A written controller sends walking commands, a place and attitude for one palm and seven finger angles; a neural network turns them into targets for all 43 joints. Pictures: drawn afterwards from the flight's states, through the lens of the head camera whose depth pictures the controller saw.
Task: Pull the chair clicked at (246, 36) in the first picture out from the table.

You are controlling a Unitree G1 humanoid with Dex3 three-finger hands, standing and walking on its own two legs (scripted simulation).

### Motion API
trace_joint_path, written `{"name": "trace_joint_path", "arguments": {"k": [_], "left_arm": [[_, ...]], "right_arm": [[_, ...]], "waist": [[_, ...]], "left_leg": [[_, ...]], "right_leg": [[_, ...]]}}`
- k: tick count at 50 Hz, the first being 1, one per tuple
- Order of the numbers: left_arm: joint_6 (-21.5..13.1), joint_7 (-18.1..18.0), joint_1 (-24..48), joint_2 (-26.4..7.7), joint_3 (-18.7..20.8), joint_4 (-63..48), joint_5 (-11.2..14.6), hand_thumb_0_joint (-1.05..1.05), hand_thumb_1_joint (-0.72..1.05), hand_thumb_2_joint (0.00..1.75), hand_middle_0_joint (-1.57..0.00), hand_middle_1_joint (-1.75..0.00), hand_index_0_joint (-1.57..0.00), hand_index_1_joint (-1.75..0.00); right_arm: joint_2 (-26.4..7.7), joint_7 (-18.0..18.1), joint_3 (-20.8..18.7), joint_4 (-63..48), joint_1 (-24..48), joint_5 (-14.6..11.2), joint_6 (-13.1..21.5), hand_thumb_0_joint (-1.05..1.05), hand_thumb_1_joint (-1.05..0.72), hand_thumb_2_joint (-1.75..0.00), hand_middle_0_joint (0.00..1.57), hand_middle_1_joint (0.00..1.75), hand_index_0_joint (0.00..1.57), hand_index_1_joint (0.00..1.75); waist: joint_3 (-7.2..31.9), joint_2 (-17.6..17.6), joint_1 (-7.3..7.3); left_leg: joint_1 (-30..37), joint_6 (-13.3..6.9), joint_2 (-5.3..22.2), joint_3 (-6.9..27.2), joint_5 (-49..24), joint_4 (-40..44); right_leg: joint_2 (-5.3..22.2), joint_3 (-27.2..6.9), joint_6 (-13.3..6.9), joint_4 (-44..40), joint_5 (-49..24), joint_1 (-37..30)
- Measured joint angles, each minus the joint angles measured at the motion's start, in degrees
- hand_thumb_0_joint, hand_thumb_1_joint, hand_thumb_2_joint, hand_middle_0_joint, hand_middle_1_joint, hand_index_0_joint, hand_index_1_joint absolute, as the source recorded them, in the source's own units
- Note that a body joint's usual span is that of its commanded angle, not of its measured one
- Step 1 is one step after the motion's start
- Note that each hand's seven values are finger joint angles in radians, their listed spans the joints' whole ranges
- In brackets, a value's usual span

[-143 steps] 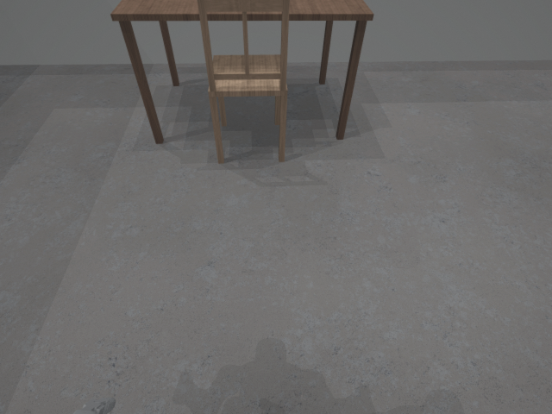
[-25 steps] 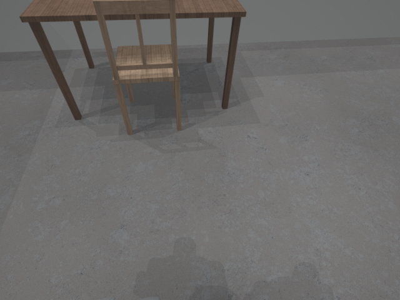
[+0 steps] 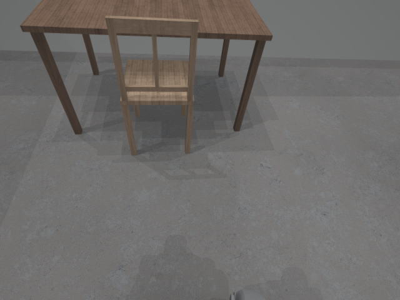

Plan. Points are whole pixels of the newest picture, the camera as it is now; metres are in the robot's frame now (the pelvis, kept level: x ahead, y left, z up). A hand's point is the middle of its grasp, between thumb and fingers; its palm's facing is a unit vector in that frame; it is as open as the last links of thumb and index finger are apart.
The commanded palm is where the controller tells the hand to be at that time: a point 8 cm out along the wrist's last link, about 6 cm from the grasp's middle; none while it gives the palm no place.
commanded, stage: walk to a spot facing it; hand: left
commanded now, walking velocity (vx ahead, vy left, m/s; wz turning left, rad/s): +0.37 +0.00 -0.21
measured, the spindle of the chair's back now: (155, 61) +1.07 +0.27 -0.12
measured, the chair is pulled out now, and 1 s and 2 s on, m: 0.00 0.00 0.00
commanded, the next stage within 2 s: turn to face it in 0.46 s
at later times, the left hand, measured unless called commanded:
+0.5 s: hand (156, 235) +0.30 +0.12 -0.17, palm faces +0.00 -0.98 -0.21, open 7.1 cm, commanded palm none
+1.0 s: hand (146, 213) +0.36 +0.17 -0.18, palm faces +0.13 -0.97 -0.18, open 7.4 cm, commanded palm none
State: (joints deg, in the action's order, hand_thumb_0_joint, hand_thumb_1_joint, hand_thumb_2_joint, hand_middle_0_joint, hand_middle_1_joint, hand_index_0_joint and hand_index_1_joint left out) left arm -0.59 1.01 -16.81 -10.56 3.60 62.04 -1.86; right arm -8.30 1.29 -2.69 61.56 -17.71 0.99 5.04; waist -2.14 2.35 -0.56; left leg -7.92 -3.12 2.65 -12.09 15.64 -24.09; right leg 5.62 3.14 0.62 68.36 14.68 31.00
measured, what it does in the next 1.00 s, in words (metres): walks ahead: right foot, then left foot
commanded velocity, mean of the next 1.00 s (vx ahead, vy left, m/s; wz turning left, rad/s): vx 0.22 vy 0.00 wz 0.13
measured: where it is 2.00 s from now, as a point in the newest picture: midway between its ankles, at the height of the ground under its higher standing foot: (190, 224)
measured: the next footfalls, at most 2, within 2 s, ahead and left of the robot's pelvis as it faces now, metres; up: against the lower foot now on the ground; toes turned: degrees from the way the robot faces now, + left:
right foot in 0.30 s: +0.29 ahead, -0.16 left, +0.00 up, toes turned -12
left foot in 0.70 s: +0.43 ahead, +0.08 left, +0.00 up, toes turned +11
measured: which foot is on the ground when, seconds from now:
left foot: down 0.00-0.30, up 0.32-0.68, down 0.70-1.00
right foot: up 0.00-0.28, down 0.30-0.70, up 0.72-1.00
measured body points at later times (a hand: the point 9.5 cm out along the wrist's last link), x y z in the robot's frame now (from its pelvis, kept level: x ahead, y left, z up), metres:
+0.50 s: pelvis +0.23 -0.06 -0.01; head +0.23 -0.06 +0.44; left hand +0.30 +0.18 -0.16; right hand +0.21 -0.28 -0.17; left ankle +0.23 +0.07 -0.66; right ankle +0.25 -0.15 -0.74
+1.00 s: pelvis +0.35 -0.01 -0.01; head +0.35 -0.01 +0.44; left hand +0.36 +0.22 -0.17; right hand +0.42 -0.24 -0.15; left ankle +0.39 +0.07 -0.74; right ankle +0.36 -0.16 -0.70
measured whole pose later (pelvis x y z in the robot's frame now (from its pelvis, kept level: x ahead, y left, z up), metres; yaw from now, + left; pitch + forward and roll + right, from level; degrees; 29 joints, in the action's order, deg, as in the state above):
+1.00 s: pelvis +0.35 -0.01 -0.01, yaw +5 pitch -2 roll -1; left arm 0.7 -1.0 -13.8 -9.4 2.2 60.5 -1.3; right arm -9.7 0.9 -2.3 59.6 -11.6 1.1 0.7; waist -2.1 0.2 0.0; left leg -15.5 -3.8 0.4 -6.5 9.8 -26.5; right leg 4.9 4.1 2.3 49.1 25.8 21.1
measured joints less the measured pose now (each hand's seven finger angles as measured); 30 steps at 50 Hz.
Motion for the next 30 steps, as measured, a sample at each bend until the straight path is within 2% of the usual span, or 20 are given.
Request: {"name": "trace_joint_path", "arguments": {"k": [3, 7, 12, 14, 15, 16, 18, 20, 22, 25, 28, 30], "left_arm": [[0.47, 0.16, 2.38, 0.03, 0.21, -1.31, -0.05, 0.01, 0.91, 0.90, -0.20, -0.30, -0.20, -0.30], [1.00, 0.40, 5.66, 0.08, 0.15, -2.30, 0.11, 0.01, 0.92, 0.90, -0.20, -0.30, -0.20, -0.30], [0.41, 0.55, 9.17, 0.46, -0.20, -3.39, 0.35, 0.01, 0.92, 0.90, -0.20, -0.30, -0.20, -0.30], [-0.88, 0.63, 9.82, 0.42, -0.38, -4.14, 0.17, 0.01, 0.91, 0.90, -0.20, -0.30, -0.20, -0.30], [-1.94, 0.54, 9.97, 0.18, -0.28, -4.51, -0.04, 0.00, 0.91, 0.90, -0.20, -0.30, -0.20, -0.30], [-2.87, 0.25, 10.17, 0.32, -0.11, -4.65, 0.07, 0.00, 0.91, 0.90, -0.20, -0.30, -0.20, -0.30], [-3.55, -0.20, 9.87, 0.88, -0.21, -4.52, 0.62, 0.00, 0.91, 0.90, -0.20, -0.30, -0.20, -0.30], [-3.43, -0.63, 8.46, 1.47, -0.57, -3.89, 0.80, 0.00, 0.91, 0.90, -0.20, -0.30, -0.20, -0.30], [-3.50, -1.70, 6.78, 1.65, 0.00, -3.27, 1.10, -0.01, 0.93, 0.90, -0.20, -0.30, -0.20, -0.30], [-3.30, -2.04, 4.43, 0.95, -0.23, -1.97, 0.54, -0.01, 0.95, 0.90, -0.20, -0.30, -0.20, -0.30], [-3.00, -1.85, 2.48, 0.89, -0.70, -0.77, 0.32, -0.01, 0.94, 0.90, -0.20, -0.30, -0.20, -0.30], [-2.95, -1.73, 1.36, 0.99, -0.95, -0.29, 0.23, -0.01, 0.94, 0.90, -0.20, -0.30, -0.20, -0.30]], "right_arm": [[0.63, -0.01, 0.32, 2.19, -3.20, -0.16, -0.29, 0.00, -0.94, -0.90, 0.20, 0.30, 0.20, 0.30], [1.67, -0.14, 0.55, 4.23, -6.54, 0.00, -0.57, 0.00, -0.92, -0.90, 0.20, 0.30, 0.20, 0.30], [2.14, -0.50, 0.57, 6.03, -9.24, 0.43, -1.09, 0.00, -0.91, -0.90, 0.20, 0.30, 0.20, 0.30], [2.33, -0.66, 0.58, 6.83, -10.47, 0.30, -1.44, 0.00, -0.91, -0.90, 0.20, 0.30, 0.20, 0.30], [2.69, -0.87, 0.62, 7.28, -10.89, 0.04, -1.78, 0.00, -0.91, -0.90, 0.20, 0.30, 0.20, 0.30], [2.69, -1.08, 0.71, 7.60, -10.23, -0.23, -2.41, 0.01, -0.91, -0.90, 0.20, 0.30, 0.20, 0.30], [2.22, -1.20, 0.51, 7.26, -8.03, -0.66, -3.31, 0.01, -0.91, -0.90, 0.20, 0.30, 0.20, 0.30], [1.49, -1.15, 0.14, 6.09, -5.48, -0.60, -3.62, 0.01, -0.91, -0.90, 0.20, 0.30, 0.20, 0.30], [0.76, -1.04, -0.19, 4.17, -2.82, -0.25, -3.82, 0.01, -0.91, -0.90, 0.20, 0.30, 0.19, 0.30], [-0.12, -1.16, -0.66, 1.09, 0.73, 0.03, -4.02, 0.01, -0.91, -0.90, 0.20, 0.30, 0.19, 0.30], [-1.23, -1.21, -1.14, -0.82, 3.29, 0.19, -4.37, 0.01, -0.93, -0.90, 0.19, 0.30, 0.19, 0.30], [-1.93, -1.67, -1.23, -1.57, 4.36, 0.08, -4.27, 0.01, -0.93, -0.90, 0.19, 0.30, 0.19, 0.30]], "waist": [[0.14, -0.02, 0.14], [-0.40, -0.62, 1.40], [-1.60, -2.17, 3.63], [-1.76, -2.84, 3.84], [-1.63, -2.41, 3.52], [-1.97, -2.59, 3.10], [-2.76, -3.22, 2.90], [-2.30, -3.57, 2.72], [-1.35, -3.89, 2.67], [0.22, -4.18, 2.89], [1.14, -4.14, 2.68], [1.29, -3.84, 1.97]], "left_leg": [[4.07, 0.47, -0.68, -0.78, 0.29, 3.86], [8.78, 1.63, -0.86, -1.68, 2.13, 6.51], [13.49, 4.20, 0.55, -3.11, 7.58, 4.87], [13.41, 5.13, 2.29, -3.11, 11.73, -1.02], [11.05, 4.80, 3.23, -2.75, 13.66, -8.38], [7.08, 4.19, 3.90, -0.21, 14.64, -18.88], [-1.44, 2.79, 3.47, 5.70, 13.11, -38.08], [-8.97, 2.23, 3.54, 7.91, 8.61, -47.49], [-15.13, 2.33, 4.35, 8.78, 4.98, -48.53], [-21.18, 3.08, 5.46, 8.77, 1.69, -42.62], [-23.03, 3.74, 5.95, 7.76, -1.32, -33.06], [-22.28, 3.87, 5.81, 7.02, -2.52, -26.20]], "right_leg": [[1.14, 0.04, 0.72, -4.36, -3.33, 3.06], [1.71, 1.77, 0.70, -16.32, -5.61, 2.98], [-0.34, 4.19, -1.50, -29.59, -3.90, -1.33], [-2.02, 5.35, -2.98, -33.96, -3.91, -5.22], [-2.09, 5.33, -4.00, -34.47, -6.03, -6.24], [-2.41, 5.45, -4.42, -31.77, -5.42, -5.81], [-3.14, 6.02, -4.45, -30.02, -2.20, -7.79], [-3.76, 6.41, -3.91, -32.38, -1.09, -11.03], [-4.31, 6.93, -3.40, -35.92, -1.56, -14.15], [-4.65, 7.89, -3.22, -40.33, -1.74, -18.04], [-4.54, 9.03, -2.46, -43.08, -1.07, -21.30], [-4.28, 9.70, -1.73, -43.61, 0.01, -22.96]]}}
